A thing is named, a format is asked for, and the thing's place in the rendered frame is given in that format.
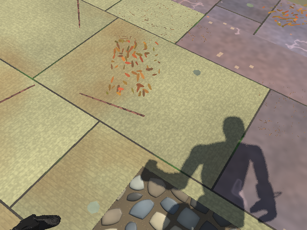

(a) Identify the robot left hand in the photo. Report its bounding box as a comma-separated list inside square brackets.
[10, 214, 61, 230]

